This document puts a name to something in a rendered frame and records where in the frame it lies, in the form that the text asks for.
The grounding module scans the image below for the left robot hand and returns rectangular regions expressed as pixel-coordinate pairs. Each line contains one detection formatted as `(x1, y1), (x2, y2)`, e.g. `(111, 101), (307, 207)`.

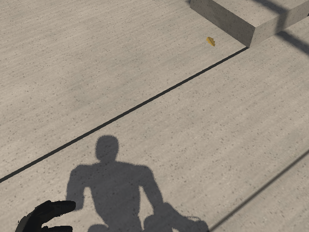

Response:
(15, 200), (76, 232)

